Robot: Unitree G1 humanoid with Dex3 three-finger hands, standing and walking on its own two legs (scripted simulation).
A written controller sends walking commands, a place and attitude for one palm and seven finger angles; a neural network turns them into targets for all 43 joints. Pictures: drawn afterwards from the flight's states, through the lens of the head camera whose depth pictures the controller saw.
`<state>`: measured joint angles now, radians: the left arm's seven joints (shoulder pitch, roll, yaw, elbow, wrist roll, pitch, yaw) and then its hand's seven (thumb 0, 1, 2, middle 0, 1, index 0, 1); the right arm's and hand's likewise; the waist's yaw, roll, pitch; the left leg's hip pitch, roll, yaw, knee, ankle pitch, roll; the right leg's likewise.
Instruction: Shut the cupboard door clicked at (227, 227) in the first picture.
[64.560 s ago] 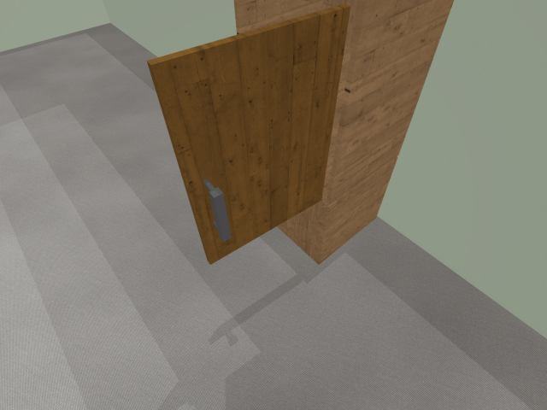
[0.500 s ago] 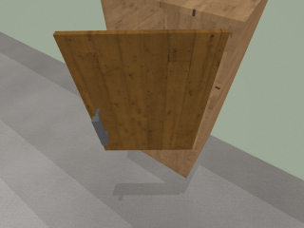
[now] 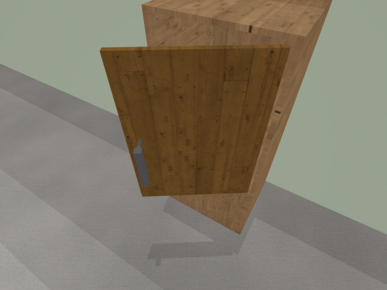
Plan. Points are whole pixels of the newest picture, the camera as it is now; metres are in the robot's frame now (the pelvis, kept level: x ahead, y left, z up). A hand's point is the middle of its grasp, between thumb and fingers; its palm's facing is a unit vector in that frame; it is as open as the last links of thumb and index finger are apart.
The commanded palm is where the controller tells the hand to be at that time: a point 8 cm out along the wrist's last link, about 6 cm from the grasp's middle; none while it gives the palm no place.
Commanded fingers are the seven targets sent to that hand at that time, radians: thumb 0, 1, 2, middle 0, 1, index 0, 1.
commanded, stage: come to a stop and stand still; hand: left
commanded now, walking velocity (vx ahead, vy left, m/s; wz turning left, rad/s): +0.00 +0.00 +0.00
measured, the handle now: (142, 163) +0.51 +0.19 -0.10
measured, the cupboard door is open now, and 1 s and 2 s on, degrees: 34 34 34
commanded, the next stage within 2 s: look again from close up in 1.18 s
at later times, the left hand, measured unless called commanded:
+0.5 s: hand out of the picture +0.01 +0.21 -0.15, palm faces -0.02 -0.95 -0.30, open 7.3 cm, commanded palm none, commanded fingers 0.00 0.90 0.90 -0.20 -0.30 -0.20 -0.30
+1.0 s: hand out of the picture +0.11 +0.22 -0.14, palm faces -0.01 -0.95 -0.33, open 7.3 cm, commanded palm none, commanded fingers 0.00 0.90 0.90 -0.20 -0.30 -0.20 -0.30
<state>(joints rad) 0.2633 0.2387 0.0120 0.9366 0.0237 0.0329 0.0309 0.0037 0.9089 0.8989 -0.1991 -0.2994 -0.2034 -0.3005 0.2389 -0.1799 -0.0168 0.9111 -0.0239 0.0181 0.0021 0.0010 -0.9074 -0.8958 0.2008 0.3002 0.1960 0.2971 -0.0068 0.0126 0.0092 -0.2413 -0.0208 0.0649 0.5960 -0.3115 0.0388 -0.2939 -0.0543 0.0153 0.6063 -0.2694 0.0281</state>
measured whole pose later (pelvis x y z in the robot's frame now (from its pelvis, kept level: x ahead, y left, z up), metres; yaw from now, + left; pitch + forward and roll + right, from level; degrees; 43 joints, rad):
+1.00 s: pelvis +0.02 -0.02 +0.02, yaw +1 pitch -1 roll +0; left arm 0.11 0.32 -0.01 1.06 0.01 -0.02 0.01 0.00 0.91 0.90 -0.20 -0.30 -0.21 -0.30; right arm 0.10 -0.31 0.00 1.10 -0.01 -0.02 0.01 0.00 -0.91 -0.90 0.20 0.30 0.20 0.30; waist -0.01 0.00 0.04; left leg -0.13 0.00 0.03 0.37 -0.21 0.00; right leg -0.18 -0.03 -0.02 0.39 -0.19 0.01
